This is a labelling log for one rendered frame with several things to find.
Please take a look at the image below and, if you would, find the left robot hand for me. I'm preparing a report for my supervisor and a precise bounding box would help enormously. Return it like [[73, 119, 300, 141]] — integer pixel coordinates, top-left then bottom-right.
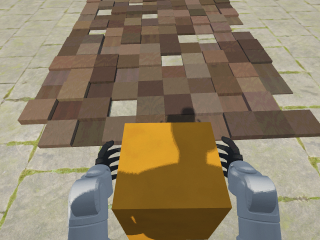
[[95, 140, 121, 180]]

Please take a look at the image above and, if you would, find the right robot hand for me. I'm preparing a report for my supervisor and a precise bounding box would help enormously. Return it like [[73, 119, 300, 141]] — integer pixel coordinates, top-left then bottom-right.
[[216, 136, 243, 178]]

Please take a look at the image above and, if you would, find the carton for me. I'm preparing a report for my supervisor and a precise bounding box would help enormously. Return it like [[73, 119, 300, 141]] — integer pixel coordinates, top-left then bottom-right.
[[111, 122, 232, 240]]

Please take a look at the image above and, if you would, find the right robot forearm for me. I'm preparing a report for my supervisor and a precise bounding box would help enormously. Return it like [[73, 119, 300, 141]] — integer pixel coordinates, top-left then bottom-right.
[[227, 160, 282, 240]]

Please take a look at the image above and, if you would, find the left robot forearm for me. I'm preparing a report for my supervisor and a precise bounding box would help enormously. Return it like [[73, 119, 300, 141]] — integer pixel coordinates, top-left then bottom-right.
[[67, 164, 113, 240]]

